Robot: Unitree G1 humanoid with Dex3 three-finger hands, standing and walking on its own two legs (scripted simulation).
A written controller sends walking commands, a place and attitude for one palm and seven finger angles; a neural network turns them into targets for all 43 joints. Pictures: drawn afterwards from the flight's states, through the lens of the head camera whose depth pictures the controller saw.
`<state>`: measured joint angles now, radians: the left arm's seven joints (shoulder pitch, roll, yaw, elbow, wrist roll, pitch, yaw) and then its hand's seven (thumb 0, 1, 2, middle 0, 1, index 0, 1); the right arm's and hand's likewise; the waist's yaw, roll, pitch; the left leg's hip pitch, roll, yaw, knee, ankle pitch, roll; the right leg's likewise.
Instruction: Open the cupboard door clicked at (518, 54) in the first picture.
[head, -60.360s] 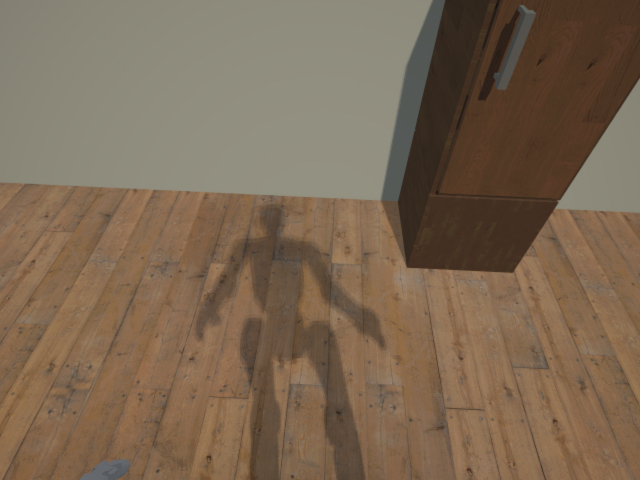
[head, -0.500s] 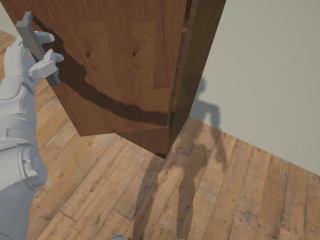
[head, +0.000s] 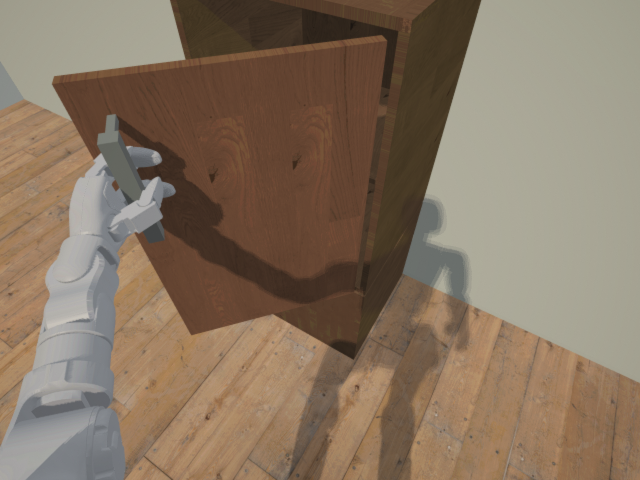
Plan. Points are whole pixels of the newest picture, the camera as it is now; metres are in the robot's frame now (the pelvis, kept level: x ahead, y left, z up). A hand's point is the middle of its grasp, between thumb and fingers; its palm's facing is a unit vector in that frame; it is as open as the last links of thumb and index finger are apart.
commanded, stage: pull the door open along its arc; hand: left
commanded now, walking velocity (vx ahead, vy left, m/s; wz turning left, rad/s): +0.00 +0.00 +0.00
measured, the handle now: (135, 182) +0.46 +0.23 +0.14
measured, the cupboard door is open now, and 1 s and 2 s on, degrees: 48 75 78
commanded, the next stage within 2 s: open thumb and fingers to let go in 1.12 s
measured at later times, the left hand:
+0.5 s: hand (180, 232) +0.37 +0.15 +0.14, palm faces +0.56 -0.83 +0.01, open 5.5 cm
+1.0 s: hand (222, 291) +0.29 +0.10 +0.14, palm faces +0.41 -0.91 +0.08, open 5.9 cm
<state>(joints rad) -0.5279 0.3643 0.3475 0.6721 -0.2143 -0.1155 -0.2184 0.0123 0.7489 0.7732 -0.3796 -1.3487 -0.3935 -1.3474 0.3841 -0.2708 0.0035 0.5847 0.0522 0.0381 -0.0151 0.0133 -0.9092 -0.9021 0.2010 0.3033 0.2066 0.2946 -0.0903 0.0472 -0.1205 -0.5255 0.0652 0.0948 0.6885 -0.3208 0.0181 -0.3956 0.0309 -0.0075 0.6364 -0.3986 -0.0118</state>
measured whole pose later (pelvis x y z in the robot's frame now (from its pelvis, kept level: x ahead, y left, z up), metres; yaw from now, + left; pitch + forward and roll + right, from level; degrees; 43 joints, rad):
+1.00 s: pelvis -0.01 -0.02 +0.01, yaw +2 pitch -2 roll +0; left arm 0.01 -0.07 -0.06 -0.05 -0.06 0.08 0.45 0.02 0.70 0.72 -0.35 -1.35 -0.39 -1.34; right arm 0.21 -0.22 -0.01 0.64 -0.02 0.02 -0.01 0.02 -0.91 -0.90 0.20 0.30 0.20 0.29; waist 0.00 0.05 -0.06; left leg -0.26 0.05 0.06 0.55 -0.25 -0.01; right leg -0.14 0.02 -0.04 0.54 -0.37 -0.04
